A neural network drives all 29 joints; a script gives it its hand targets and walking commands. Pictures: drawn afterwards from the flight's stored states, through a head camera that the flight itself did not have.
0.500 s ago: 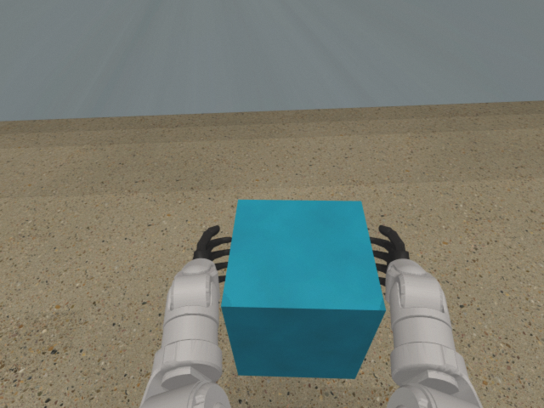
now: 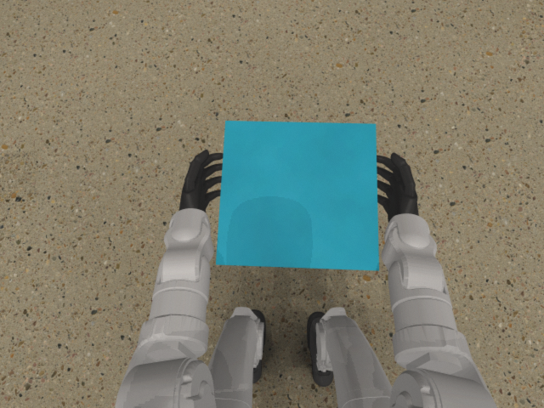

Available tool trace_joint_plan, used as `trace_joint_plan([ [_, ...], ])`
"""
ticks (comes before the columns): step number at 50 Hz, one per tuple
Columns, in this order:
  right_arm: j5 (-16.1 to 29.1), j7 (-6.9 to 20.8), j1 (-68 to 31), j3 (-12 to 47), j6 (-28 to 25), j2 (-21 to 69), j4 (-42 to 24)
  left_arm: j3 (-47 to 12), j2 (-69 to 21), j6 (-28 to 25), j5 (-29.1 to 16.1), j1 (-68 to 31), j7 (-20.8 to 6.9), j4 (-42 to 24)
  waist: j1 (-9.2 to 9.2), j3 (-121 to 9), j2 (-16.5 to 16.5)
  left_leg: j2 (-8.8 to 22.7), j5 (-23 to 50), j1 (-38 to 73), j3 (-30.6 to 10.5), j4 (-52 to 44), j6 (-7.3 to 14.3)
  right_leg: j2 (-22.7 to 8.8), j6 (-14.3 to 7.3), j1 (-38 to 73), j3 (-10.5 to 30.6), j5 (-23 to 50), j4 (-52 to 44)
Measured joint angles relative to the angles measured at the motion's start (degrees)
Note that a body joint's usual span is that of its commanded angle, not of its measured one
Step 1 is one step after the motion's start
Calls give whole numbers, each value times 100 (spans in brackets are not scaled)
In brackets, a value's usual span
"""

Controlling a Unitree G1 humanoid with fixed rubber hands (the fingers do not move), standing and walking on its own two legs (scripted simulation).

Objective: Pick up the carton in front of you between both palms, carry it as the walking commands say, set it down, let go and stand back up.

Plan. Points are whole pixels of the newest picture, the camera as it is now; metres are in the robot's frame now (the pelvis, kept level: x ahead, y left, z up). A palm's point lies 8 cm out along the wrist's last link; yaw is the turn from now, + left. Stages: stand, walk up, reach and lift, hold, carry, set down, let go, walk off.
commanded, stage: set down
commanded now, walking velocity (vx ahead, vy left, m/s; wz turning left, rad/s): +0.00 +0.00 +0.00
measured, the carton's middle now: (295, 208) +0.40 -0.01 -0.16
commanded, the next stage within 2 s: none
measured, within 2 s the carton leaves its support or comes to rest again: rests again in 1.58 s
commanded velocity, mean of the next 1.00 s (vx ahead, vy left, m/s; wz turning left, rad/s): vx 0.00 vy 0.00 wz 0.00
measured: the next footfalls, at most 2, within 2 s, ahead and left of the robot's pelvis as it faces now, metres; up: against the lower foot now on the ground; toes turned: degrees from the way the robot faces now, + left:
none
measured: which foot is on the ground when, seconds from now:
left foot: down 0.00-1.00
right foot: down 0.00-1.00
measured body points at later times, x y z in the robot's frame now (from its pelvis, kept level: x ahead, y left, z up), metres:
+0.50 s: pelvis -0.02 +0.01 -0.13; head +0.24 +0.01 +0.23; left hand +0.47 +0.13 -0.22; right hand +0.44 -0.17 -0.22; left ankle +0.06 +0.11 -0.65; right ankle +0.05 -0.10 -0.65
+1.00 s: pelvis -0.04 +0.01 -0.24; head +0.30 +0.00 +0.04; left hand +0.52 +0.11 -0.38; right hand +0.48 -0.19 -0.38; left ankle +0.06 +0.11 -0.65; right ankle +0.05 -0.10 -0.65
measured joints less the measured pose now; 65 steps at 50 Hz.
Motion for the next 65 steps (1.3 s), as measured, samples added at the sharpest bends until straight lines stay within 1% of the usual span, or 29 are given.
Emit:
trace_joint_plan([
  [2, 108, -40, -33, 28, -2, -24, -4, -49, 43, 2, -124, -60, 46, 28, -22, -279, 29, -15, -102, -433, -4, 287, 2, 2, 13, -427, 0, -106, 279],
  [4, 139, -44, -117, -31, 55, -43, 35, -12, 50, 56, -144, -183, 49, 113, -36, -507, 59, -23, -197, -779, 8, 545, 11, 2, 26, -768, 1, -202, 527],
  [11, -75, 61, -668, -470, 398, -118, 331, 385, -18, 378, 142, -812, 43, 497, -80, -927, 111, -47, -439, -1703, 92, 1289, 70, -7, 81, -1696, 41, -442, 1274],
  [16, -220, 110, -1088, -670, 525, -194, 468, 553, 11, 502, 268, -1223, 57, 626, -111, -1010, 112, -64, -552, -2407, 150, 1818, 97, -18, 114, -2404, 64, -563, 1817],
  [21, -188, 117, -1501, -725, 585, -334, 542, 495, 139, 581, 181, -1610, 129, 668, -128, -957, 116, -80, -652, -3155, 178, 2407, 107, -27, 137, -3140, 51, -675, 2405],
  [30, 18, 80, -2225, -760, 783, -634, 589, 266, 435, 787, -66, -2397, 302, 788, -154, -687, 120, -86, -816, -4305, 202, 3446, 114, -26, 164, -4264, 0, -851, 3427],
  [37, 16, 56, -2771, -875, 952, -796, 696, 286, 627, 935, -49, -3034, 322, 1025, -163, -420, 122, -75, -892, -4937, 230, 4047, 120, -14, 170, -4895, -21, -930, 4028],
  [45, 15, -1, -3345, -910, 1028, -963, 783, 244, 887, 971, -69, -3689, 321, 1266, -165, 6, 126, -67, -964, -5556, 247, 4658, 110, -7, 155, -5514, -57, -1008, 4649],
  [54, 340, -213, -3914, -647, 988, -1221, 905, -105, 1325, 911, -381, -4326, 370, 1499, -194, 762, 107, -52, -1128, -6033, 243, 5415, 85, 1, 118, -5985, -131, -1173, 5399],
  [61, 723, -336, -4309, -347, 903, -1492, 1146, -477, 1692, 822, -745, -4785, 433, 1798, -222, 1371, 92, -35, -1306, -6246, 250, 5993, 82, 11, 97, -6195, -180, -1346, 5968],
  [65, 1018, -424, -4470, -96, 862, -1658, 1233, -774, 1901, 784, -1054, -4982, 492, 1903, -238, 1684, 73, -25, -1406, -6298, 262, 6281, 85, 24, 89, -6249, -194, -1441, 6255],
])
